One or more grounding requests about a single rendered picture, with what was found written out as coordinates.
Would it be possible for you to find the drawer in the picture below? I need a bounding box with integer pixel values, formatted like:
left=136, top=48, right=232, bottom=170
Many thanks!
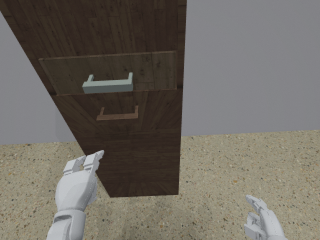
left=38, top=50, right=176, bottom=95

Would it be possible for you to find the right robot hand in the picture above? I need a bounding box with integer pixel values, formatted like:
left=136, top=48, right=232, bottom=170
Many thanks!
left=244, top=194, right=285, bottom=240

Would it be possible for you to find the left robot hand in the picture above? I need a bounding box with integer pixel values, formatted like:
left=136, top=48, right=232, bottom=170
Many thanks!
left=55, top=150, right=104, bottom=212

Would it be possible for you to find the cabinet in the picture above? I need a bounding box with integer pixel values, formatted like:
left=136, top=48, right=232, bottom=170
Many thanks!
left=0, top=0, right=187, bottom=198

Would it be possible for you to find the handle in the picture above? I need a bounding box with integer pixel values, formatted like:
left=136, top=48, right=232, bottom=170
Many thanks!
left=96, top=113, right=139, bottom=125
left=82, top=72, right=133, bottom=94

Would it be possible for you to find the left robot forearm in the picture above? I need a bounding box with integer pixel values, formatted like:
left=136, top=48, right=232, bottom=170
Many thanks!
left=46, top=209, right=86, bottom=240

